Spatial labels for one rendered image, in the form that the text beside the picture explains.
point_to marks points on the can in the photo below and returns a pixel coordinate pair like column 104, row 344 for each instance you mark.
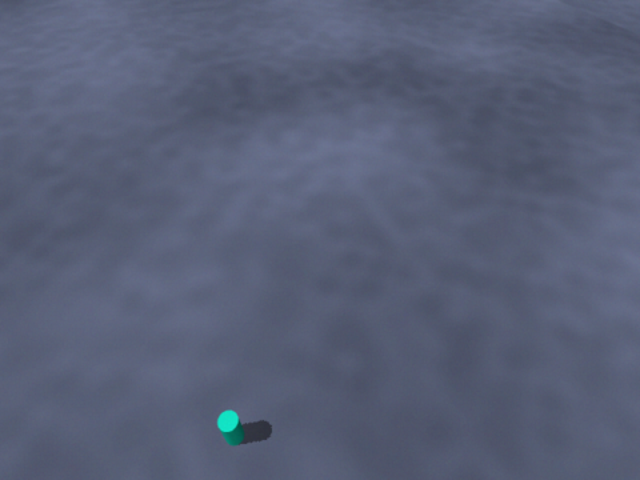
column 231, row 428

